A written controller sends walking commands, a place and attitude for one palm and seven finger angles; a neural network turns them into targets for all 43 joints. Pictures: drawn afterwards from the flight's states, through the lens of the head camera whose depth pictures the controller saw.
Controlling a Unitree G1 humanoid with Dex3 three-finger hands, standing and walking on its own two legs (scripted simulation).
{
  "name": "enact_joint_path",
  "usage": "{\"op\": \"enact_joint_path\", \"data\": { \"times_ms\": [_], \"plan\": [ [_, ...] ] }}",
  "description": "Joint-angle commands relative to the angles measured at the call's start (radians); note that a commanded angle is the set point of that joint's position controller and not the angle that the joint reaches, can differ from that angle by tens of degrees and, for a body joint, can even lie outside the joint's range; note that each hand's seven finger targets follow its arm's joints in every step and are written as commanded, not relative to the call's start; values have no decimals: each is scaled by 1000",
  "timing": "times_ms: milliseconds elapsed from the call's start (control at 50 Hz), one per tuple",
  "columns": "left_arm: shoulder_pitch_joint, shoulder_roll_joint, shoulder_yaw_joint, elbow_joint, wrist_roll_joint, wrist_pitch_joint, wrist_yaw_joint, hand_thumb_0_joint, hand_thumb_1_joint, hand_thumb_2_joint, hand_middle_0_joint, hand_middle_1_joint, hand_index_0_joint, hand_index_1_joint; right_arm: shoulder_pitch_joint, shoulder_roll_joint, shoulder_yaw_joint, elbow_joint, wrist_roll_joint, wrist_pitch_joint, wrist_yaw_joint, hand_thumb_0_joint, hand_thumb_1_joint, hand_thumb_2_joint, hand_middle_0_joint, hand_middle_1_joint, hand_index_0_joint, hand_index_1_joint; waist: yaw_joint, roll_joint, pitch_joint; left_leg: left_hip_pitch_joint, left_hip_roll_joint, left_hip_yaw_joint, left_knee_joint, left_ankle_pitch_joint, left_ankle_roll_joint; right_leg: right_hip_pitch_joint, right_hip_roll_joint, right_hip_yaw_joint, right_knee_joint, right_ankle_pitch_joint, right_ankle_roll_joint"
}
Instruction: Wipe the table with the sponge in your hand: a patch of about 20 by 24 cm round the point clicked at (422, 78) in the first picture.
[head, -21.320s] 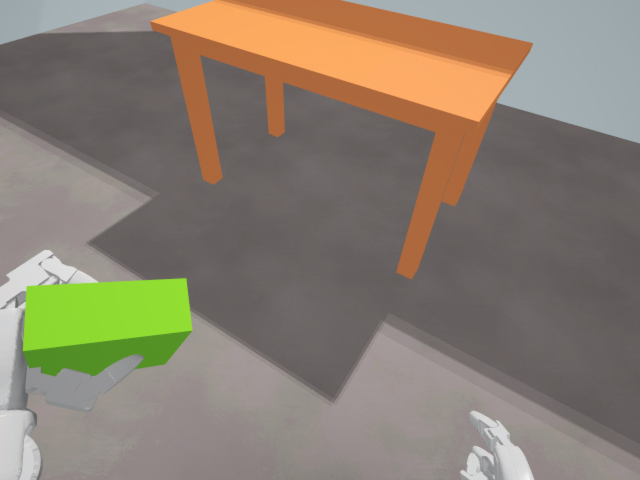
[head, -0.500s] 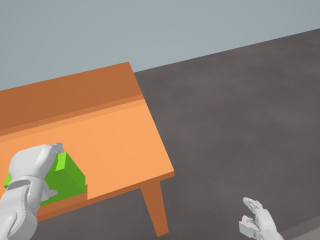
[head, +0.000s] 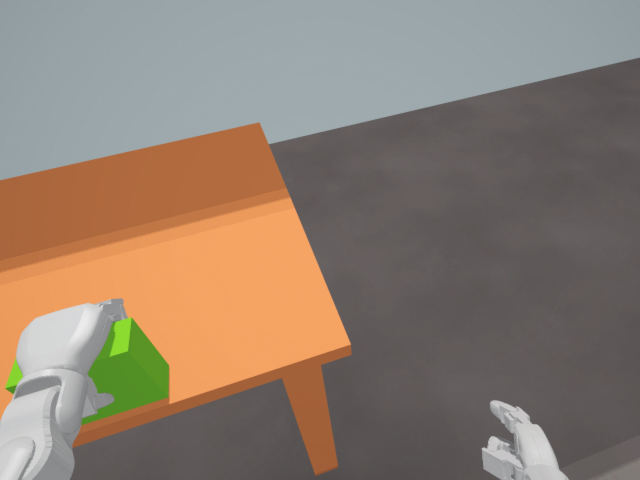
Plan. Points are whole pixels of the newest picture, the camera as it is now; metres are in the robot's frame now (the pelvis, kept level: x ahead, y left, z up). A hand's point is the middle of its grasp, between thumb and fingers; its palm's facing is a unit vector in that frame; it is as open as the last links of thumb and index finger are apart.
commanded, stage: lower the sponge onto the table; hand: left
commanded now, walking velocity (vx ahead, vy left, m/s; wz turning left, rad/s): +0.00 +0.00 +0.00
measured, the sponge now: (105, 382) +0.21 +0.32 +0.01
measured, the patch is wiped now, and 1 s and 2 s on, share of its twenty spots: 0.00 0.05 0.25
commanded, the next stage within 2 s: wipe forward along the first lane in 0.04 s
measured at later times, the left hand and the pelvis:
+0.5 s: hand (91, 341) +0.24 +0.34 +0.06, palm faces -0.09 -0.04 -1.00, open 9.4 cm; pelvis -0.01 -0.01 +0.00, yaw +1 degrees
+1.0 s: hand (96, 309) +0.29 +0.36 +0.06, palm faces -0.14 +0.00 -0.99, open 9.4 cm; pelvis -0.01 -0.02 -0.02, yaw +1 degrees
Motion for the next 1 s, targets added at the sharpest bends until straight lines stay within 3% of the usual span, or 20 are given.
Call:
{"op": "enact_joint_path", "data": {
  "times_ms": [0,20,60,80,140,200,220,260,280,340,460,480,540,560,600,660,840,860,900,980],
  "plan": [
    [-169,222,128,-152,15,-3,39,0,100,1300,-1200,-1600,-1200,-1600,-169,-118,-36,-158,4,-48,-5,0,-900,-900,200,300,200,300,-11,-62,-148,90,8,-90,-35,202,15,-26,-25,122,-65,252,9],
    [-159,210,120,-160,13,-6,39,0,100,1300,-1200,-1600,-1200,-1600,-163,-117,-39,-162,3,-48,-4,0,-900,-900,200,300,200,300,-9,-61,-160,92,9,-88,-33,215,16,-14,-27,117,-60,270,10],
    [-137,252,162,-153,8,-1,38,0,100,1300,-1200,-1600,-1200,-1600,-181,-118,-31,-165,5,-41,-4,0,-900,-900,200,300,200,300,1,-64,-153,78,3,-93,-37,207,14,-6,-23,142,-63,271,5],
    [-151,210,125,-140,7,-3,39,0,100,1300,-1200,-1600,-1200,-1600,-171,-114,-34,-161,6,-43,-4,0,-900,-900,200,300,200,300,-12,-77,-147,75,6,-84,-32,204,17,-13,-28,124,-57,275,12],
    [-127,229,144,-107,15,1,38,0,100,1300,-1200,-1600,-1200,-1600,-160,-123,-39,-155,5,-38,-2,0,-900,-900,200,300,200,300,-5,-93,-145,59,3,-81,-24,200,17,-14,-29,127,-58,282,12],
    [-213,248,144,-63,26,0,40,0,100,1300,-1200,-1600,-1200,-1600,-153,-125,-35,-145,8,-39,-7,0,-900,-900,200,300,200,300,-18,-79,-112,48,3,-82,-28,162,16,-51,-24,121,-62,226,10],
    [-225,224,120,-43,25,-1,38,0,100,1300,-1200,-1600,-1200,-1600,-149,-123,-35,-147,8,-39,-10,0,-900,-900,200,300,200,300,-24,-91,-114,41,0,-77,-25,157,18,-48,-27,115,-61,231,14],
    [-279,267,144,-25,33,-4,35,0,100,1300,-1200,-1600,-1200,-1600,-161,-127,-29,-146,11,-36,-15,0,-900,-900,200,300,200,300,-20,-86,-116,29,-6,-80,-29,135,16,-55,-22,137,-65,201,10],
    [-281,235,119,4,31,-11,36,0,100,1300,-1200,-1600,-1200,-1600,-142,-123,-35,-143,12,-40,-17,0,-900,-900,200,300,200,300,-29,-100,-122,26,-4,-71,-21,129,20,-53,-28,122,-60,202,16],
    [-324,258,123,96,38,-12,25,0,100,1300,-1200,-1600,-1200,-1600,-125,-133,-35,-131,14,-34,-22,0,-900,-900,200,300,200,300,-35,-139,-113,-6,-9,-64,-11,99,21,-66,-30,126,-67,189,22],
    [-413,295,128,196,52,-47,0,0,100,1300,-1200,-1600,-1200,-1600,-96,-142,-35,-130,19,-29,-22,0,-900,-900,200,300,200,300,-43,-109,-136,-47,-17,-62,8,83,21,-76,-28,144,-53,188,17],
    [-425,261,94,226,51,-55,-1,0,100,1300,-1200,-1600,-1200,-1600,-77,-140,-38,-129,20,-32,-22,0,-900,-900,200,300,200,300,-56,-113,-121,-58,-16,-56,16,70,24,-89,-31,130,-50,178,22],
    [-441,306,130,300,59,-80,-3,0,100,1300,-1200,-1600,-1200,-1600,-45,-152,-46,-121,18,-32,-21,0,-900,-900,200,300,200,300,-53,-155,-133,-88,-15,-50,42,73,26,-89,-34,138,-39,221,25],
    [-446,329,152,301,53,-92,-6,0,100,1300,-1200,-1600,-1200,-1600,-49,-153,-43,-129,20,-30,-21,0,-900,-900,200,300,200,300,-46,-133,-146,-106,-19,-54,39,68,24,-78,-33,154,-34,217,21],
    [-491,303,120,354,60,-110,-2,0,100,1300,-1200,-1600,-1200,-1600,-16,-155,-48,-120,22,-32,-20,0,-900,-900,200,300,200,300,-66,-152,-119,-127,-15,-47,52,41,27,-121,-34,133,-30,186,29],
    [-536,335,142,373,66,-137,4,0,100,1300,-1200,-1600,-1200,-1600,-5,-158,-54,-125,23,-32,-19,0,-900,-900,200,300,200,300,-62,-141,-165,-149,-17,-42,73,46,28,-109,-39,155,-14,213,27],
    [-662,381,141,521,83,-174,25,0,100,1300,-1200,-1600,-1200,-1600,63,-173,-61,-105,28,-27,-13,0,-900,-900,200,300,200,300,-88,-158,-187,-223,-13,-37,129,14,32,-133,-52,160,16,225,36],
    [-658,407,167,529,81,-181,22,0,100,1300,-1200,-1600,-1200,-1600,61,-173,-62,-107,30,-25,-11,0,-900,-900,200,300,200,300,-78,-152,-201,-235,-14,-40,127,20,31,-121,-51,172,21,236,34],
    [-679,375,133,553,87,-189,27,0,100,1300,-1200,-1600,-1200,-1600,81,-172,-64,-102,29,-23,-9,0,-900,-900,200,300,200,300,-91,-141,-195,-234,-14,-35,137,16,33,-137,-53,160,25,238,37],
    [-738,439,165,614,99,-203,33,0,100,1300,-1200,-1600,-1200,-1600,96,-178,-60,-90,31,-15,-8,0,-900,-900,200,300,200,300,-99,-141,-189,-272,-13,-37,150,-1,34,-145,-54,173,30,219,40]
  ]
}}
